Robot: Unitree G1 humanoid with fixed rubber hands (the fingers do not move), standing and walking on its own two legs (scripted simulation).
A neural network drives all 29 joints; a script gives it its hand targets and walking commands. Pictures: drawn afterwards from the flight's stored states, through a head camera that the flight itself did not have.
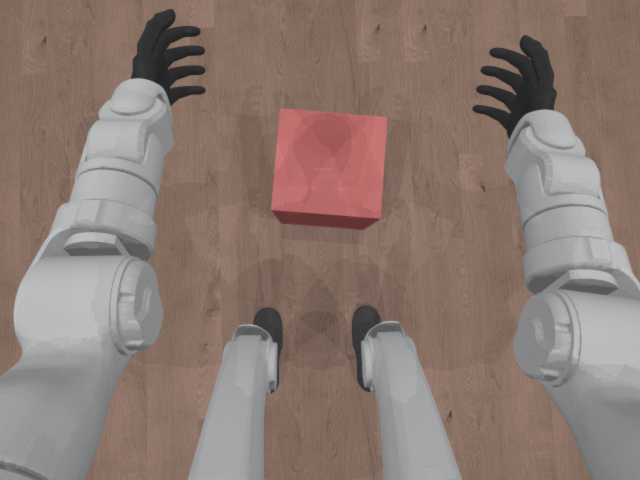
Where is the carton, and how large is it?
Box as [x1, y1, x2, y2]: [271, 108, 386, 229]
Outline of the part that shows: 280,108 271,210 281,223 363,229 379,219 381,206 386,117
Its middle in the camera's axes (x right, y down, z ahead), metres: +0.02 -0.13 +0.87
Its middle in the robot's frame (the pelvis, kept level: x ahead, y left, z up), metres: +0.54 -0.03 -0.53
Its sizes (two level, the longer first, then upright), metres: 0.210 0.200 0.250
